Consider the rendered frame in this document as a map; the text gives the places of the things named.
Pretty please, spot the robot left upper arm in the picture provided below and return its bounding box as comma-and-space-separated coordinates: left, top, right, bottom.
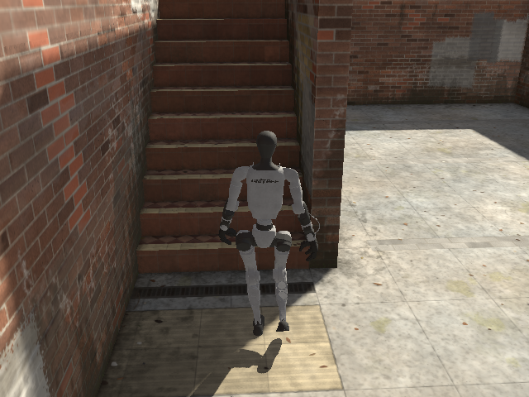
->
226, 166, 249, 212

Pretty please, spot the left robot hand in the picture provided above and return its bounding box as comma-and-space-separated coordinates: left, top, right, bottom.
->
218, 228, 237, 245

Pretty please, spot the robot right upper arm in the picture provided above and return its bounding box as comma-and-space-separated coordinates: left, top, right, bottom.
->
283, 167, 305, 214

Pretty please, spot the left robot shin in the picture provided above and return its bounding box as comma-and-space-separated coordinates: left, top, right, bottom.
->
245, 271, 261, 325

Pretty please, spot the right robot hand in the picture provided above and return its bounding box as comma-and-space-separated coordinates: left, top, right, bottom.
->
299, 239, 318, 261

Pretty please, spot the left robot forearm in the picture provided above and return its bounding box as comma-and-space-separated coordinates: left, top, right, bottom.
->
220, 199, 235, 231

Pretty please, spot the robot torso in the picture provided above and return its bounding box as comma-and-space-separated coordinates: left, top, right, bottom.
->
246, 162, 285, 248

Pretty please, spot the right robot forearm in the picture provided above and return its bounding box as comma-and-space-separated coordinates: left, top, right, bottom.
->
298, 201, 316, 242

